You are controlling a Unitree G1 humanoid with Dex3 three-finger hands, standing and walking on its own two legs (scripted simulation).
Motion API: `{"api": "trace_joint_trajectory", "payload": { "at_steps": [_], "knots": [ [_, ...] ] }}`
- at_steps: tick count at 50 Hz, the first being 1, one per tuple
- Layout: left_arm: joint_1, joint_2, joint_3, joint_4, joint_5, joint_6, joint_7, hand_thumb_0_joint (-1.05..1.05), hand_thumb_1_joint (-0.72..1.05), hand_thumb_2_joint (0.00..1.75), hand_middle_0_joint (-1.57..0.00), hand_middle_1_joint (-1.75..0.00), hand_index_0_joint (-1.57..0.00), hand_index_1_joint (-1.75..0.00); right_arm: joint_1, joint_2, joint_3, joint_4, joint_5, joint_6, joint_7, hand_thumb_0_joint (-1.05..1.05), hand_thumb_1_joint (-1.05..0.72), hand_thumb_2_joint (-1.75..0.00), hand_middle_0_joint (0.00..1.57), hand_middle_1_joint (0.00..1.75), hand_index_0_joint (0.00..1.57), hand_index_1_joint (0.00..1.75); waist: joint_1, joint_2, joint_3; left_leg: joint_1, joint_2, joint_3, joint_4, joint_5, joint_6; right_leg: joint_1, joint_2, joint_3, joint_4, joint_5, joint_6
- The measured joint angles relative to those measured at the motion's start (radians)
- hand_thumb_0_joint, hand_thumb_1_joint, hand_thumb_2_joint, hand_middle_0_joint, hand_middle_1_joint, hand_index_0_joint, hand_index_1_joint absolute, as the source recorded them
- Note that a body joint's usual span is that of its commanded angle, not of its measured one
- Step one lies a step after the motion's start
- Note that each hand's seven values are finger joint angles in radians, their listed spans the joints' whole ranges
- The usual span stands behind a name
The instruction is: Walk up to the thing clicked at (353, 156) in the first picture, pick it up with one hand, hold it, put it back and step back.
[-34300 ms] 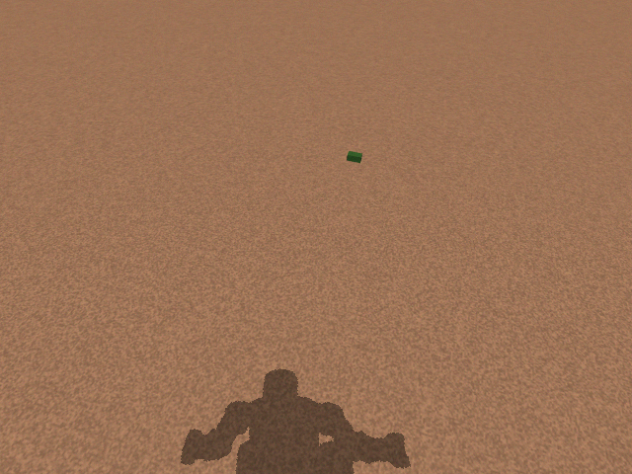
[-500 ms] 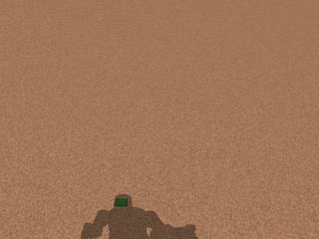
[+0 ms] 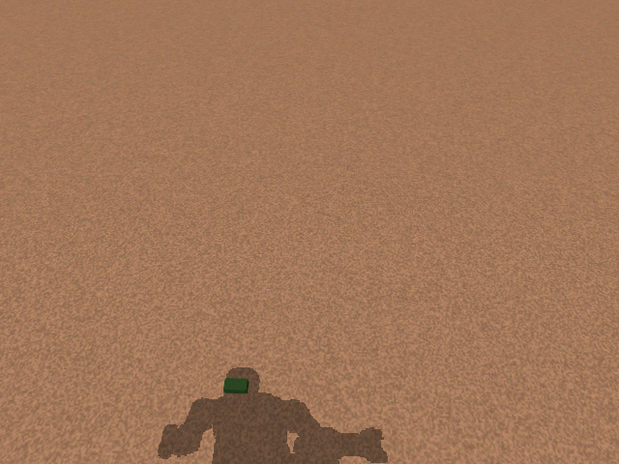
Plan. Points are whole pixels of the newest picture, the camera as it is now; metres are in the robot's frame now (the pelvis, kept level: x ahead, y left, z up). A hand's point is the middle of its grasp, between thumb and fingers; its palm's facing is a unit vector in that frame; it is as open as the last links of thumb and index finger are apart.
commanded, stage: step back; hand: left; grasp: from above
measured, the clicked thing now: (236, 385) +0.45 +0.24 -0.76
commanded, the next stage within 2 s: none
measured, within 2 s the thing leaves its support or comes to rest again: neither
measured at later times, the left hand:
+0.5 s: hand out of the picture +0.06 +0.31 -0.18, palm faces -0.08 -0.93 -0.36, open 7.4 cm
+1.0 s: hand out of the picture -0.08 +0.30 -0.15, palm faces -0.03 -0.91 -0.41, open 7.4 cm
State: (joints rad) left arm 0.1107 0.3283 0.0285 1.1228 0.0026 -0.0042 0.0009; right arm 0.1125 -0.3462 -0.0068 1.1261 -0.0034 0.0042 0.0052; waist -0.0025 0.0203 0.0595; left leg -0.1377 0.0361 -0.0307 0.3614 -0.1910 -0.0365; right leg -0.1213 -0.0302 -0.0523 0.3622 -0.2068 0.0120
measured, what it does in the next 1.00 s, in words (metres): walks backwards: right foot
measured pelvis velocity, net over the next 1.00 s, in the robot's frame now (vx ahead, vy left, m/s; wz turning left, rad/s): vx -0.22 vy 0.05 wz -0.01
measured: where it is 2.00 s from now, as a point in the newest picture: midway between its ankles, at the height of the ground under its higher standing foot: outside the picture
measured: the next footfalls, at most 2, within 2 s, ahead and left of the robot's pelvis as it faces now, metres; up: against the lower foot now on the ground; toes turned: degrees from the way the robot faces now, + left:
right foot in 0.68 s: -0.11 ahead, -0.08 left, +0.00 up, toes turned -3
left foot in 1.04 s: -0.21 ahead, +0.16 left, +0.00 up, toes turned -3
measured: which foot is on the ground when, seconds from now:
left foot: down 0.00-0.70, up 0.72-1.00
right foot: down 0.00-0.26, up 0.28-0.66, down 0.68-1.00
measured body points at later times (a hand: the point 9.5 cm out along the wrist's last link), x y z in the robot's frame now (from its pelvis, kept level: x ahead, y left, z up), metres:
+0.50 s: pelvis -0.08 +0.06 -0.02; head -0.01 +0.08 +0.42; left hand +0.06 +0.36 -0.15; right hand -0.02 -0.26 -0.13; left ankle -0.05 +0.14 -0.75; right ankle -0.11 -0.09 -0.68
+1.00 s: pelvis -0.22 +0.05 -0.02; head -0.16 +0.04 +0.42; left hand -0.08 +0.35 -0.12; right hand -0.14 -0.28 -0.15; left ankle -0.24 +0.17 -0.73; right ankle -0.15 -0.08 -0.75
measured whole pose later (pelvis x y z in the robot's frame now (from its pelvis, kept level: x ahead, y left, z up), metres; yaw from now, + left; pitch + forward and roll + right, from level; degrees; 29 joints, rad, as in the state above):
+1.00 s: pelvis -0.22 +0.05 -0.02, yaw -1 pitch -2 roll +1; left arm 0.12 0.36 0.06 0.77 0.04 0.04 0.01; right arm 0.19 -0.41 -0.05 0.88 0.00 0.04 -0.02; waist 0.00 0.01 0.17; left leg -0.29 -0.05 -0.06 0.80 -0.49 0.00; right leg -0.38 -0.03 -0.02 0.63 -0.22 -0.01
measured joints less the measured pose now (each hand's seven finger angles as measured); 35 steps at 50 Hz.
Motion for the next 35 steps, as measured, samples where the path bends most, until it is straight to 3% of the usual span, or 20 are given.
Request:
{"api": "trace_joint_trajectory", "payload": {
  "at_steps": [5, 9, 11, 12, 13, 14, 16, 17, 19, 22, 28, 32, 35],
  "knots": [
    [-0.029, 0.015, 0.025, -0.074, -0.006, 0.017, 0.006, 0.01, 0.90, 0.90, -0.21, -0.30, -0.20, -0.30, -0.038, -0.033, -0.021, -0.073, 0.015, 0.025, 0.004, 0.01, -0.90, -0.90, 0.20, 0.30, 0.20, 0.30, -0.007, 0.007, 0.072, -0.129, -0.010, -0.007, 0.207, -0.039, 0.039, -0.078, -0.004, 0.000, 0.099, -0.023, -0.005],
    [-0.044, 0.033, 0.032, -0.132, 0.015, 0.035, 0.011, 0.01, 0.90, 0.90, -0.21, -0.30, -0.20, -0.30, -0.032, -0.055, -0.041, -0.131, 0.013, 0.046, 0.011, 0.01, -0.90, -0.90, 0.20, 0.30, 0.20, 0.30, -0.007, -0.019, 0.092, -0.202, -0.067, -0.010, 0.441, -0.238, 0.076, -0.148, -0.036, 0.023, 0.187, -0.047, 0.004],
    [-0.057, 0.047, 0.031, -0.156, 0.019, 0.042, 0.015, 0.01, 0.90, 0.90, -0.21, -0.30, -0.20, -0.30, -0.014, -0.061, -0.047, -0.150, 0.012, 0.042, 0.012, 0.01, -0.90, -0.90, 0.20, 0.30, 0.20, 0.30, -0.014, -0.031, 0.093, -0.181, -0.068, 0.003, 0.400, -0.201, 0.080, -0.184, -0.049, 0.027, 0.233, -0.061, 0.017],
    [-0.064, 0.053, 0.029, -0.171, 0.017, 0.047, 0.016, 0.01, 0.90, 0.90, -0.21, -0.30, -0.20, -0.30, -0.001, -0.066, -0.050, -0.158, 0.007, 0.037, 0.012, 0.00, -0.90, -0.90, 0.20, 0.30, 0.20, 0.30, -0.019, -0.029, 0.090, -0.158, -0.059, 0.005, 0.334, -0.122, 0.078, -0.206, -0.050, 0.023, 0.264, -0.073, 0.024],
    [-0.076, 0.060, 0.030, -0.185, 0.012, 0.053, 0.017, 0.01, 0.90, 0.90, -0.21, -0.30, -0.20, -0.30, 0.008, -0.066, -0.055, -0.160, -0.002, 0.032, 0.009, 0.00, -0.90, -0.90, 0.20, 0.30, 0.20, 0.30, -0.021, -0.035, 0.094, -0.149, -0.062, 0.004, 0.311, -0.159, 0.069, -0.234, -0.052, 0.032, 0.307, -0.084, 0.014],
    [-0.092, 0.069, 0.033, -0.196, 0.007, 0.058, 0.021, 0.01, 0.90, 0.90, -0.21, -0.30, -0.20, -0.30, 0.010, -0.057, -0.058, -0.159, -0.010, 0.029, 0.006, 0.00, -0.90, -0.90, 0.20, 0.30, 0.20, 0.30, -0.015, -0.053, 0.111, -0.155, -0.070, 0.012, 0.322, -0.179, 0.070, -0.260, -0.037, 0.079, 0.368, -0.158, -0.004],
    [-0.110, 0.078, 0.039, -0.212, 0.005, 0.066, 0.034, 0.01, 0.90, 0.90, -0.20, -0.30, -0.20, -0.30, 0.019, -0.037, -0.051, -0.164, -0.014, 0.027, 0.007, 0.00, -0.90, -0.90, 0.20, 0.30, 0.20, 0.30, -0.017, -0.066, 0.135, -0.163, -0.068, 0.011, 0.330, -0.174, 0.075, -0.305, 0.041, 0.173, 0.520, -0.313, -0.026],
    [-0.114, 0.080, 0.039, -0.215, 0.004, 0.068, 0.039, 0.01, 0.90, 0.90, -0.20, -0.30, -0.20, -0.30, 0.025, -0.027, -0.048, -0.167, -0.015, 0.028, 0.004, 0.00, -0.90, -0.90, 0.20, 0.30, 0.20, 0.30, -0.021, -0.069, 0.139, -0.163, -0.065, 0.008, 0.317, -0.161, 0.077, -0.323, 0.077, 0.200, 0.596, -0.344, -0.033],
    [-0.108, 0.080, 0.036, -0.221, -0.002, 0.068, 0.042, 0.01, 0.91, 0.90, -0.20, -0.30, -0.20, -0.30, 0.033, -0.012, -0.041, -0.175, -0.020, 0.031, -0.004, 0.01, -0.90, -0.90, 0.20, 0.30, 0.20, 0.30, -0.019, -0.073, 0.140, -0.161, -0.058, 0.015, 0.284, -0.132, 0.081, -0.354, 0.121, 0.218, 0.714, -0.340, -0.038],
    [-0.079, 0.073, 0.032, -0.230, 0.002, 0.064, 0.034, 0.01, 0.91, 0.90, -0.20, -0.30, -0.20, -0.30, 0.035, -0.002, -0.039, -0.201, -0.020, 0.030, -0.017, 0.01, -0.90, -0.90, 0.21, 0.30, 0.20, 0.30, -0.019, -0.068, 0.145, -0.157, -0.050, 0.033, 0.253, -0.103, 0.088, -0.353, 0.135, 0.200, 0.782, -0.320, -0.020],
    [-0.017, 0.057, 0.038, -0.237, 0.010, 0.067, 0.020, 0.01, 0.90, 0.90, -0.20, -0.30, -0.20, -0.30, 0.028, 0.004, -0.035, -0.263, -0.015, 0.016, -0.024, 0.01, -0.90, -0.90, 0.21, 0.30, 0.20, 0.30, -0.018, -0.052, 0.154, -0.180, -0.035, 0.072, 0.261, -0.078, 0.090, -0.266, 0.103, 0.160, 0.646, -0.316, 0.004],
    [0.007, 0.052, 0.046, -0.239, 0.014, 0.062, 0.009, 0.01, 0.90, 0.90, -0.20, -0.30, -0.20, -0.30, 0.019, -0.008, -0.029, -0.285, -0.014, 0.022, -0.019, 0.01, -0.90, -0.90, 0.21, 0.30, 0.20, 0.30, -0.014, -0.035, 0.147, -0.222, -0.021, 0.092, 0.304, -0.073, 0.079, -0.193, 0.067, 0.119, 0.472, -0.280, -0.012],
    [0.023, 0.037, 0.052, -0.235, 0.024, 0.047, 0.004, 0.01, 0.90, 0.90, -0.20, -0.30, -0.20, -0.30, 0.007, -0.029, -0.031, -0.278, -0.007, 0.035, -0.015, 0.01, -0.90, -0.90, 0.21, 0.30, 0.20, 0.30, -0.010, 0.008, 0.137, -0.260, 0.007, 0.082, 0.355, -0.074, 0.059, -0.136, 0.073, 0.083, 0.318, -0.161, -0.029]
  ]
}}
